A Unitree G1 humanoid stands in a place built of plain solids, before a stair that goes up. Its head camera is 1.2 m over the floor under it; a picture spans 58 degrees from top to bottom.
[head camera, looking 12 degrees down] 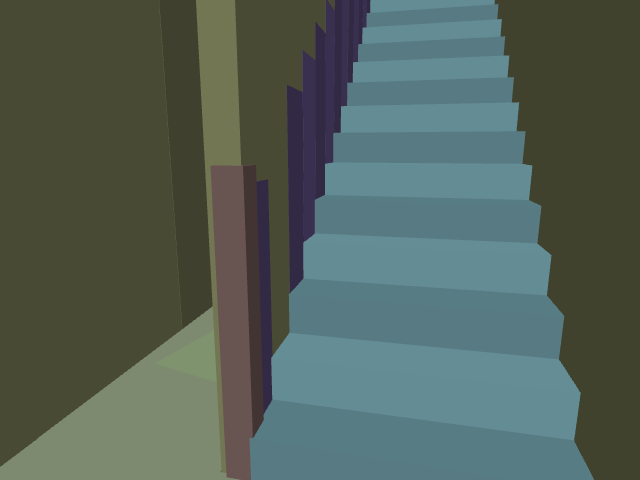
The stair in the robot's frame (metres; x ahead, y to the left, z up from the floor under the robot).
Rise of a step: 0.18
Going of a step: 0.25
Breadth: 1.13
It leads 13 degrees to the right of straight ahead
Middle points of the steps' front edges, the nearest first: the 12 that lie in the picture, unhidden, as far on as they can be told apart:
1.24 -0.30 0.19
1.48 -0.35 0.37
1.73 -0.41 0.56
1.97 -0.47 0.74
2.21 -0.52 0.93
2.46 -0.58 1.11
2.70 -0.64 1.30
2.94 -0.69 1.48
3.19 -0.75 1.66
3.43 -0.80 1.85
3.67 -0.86 2.03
3.92 -0.92 2.22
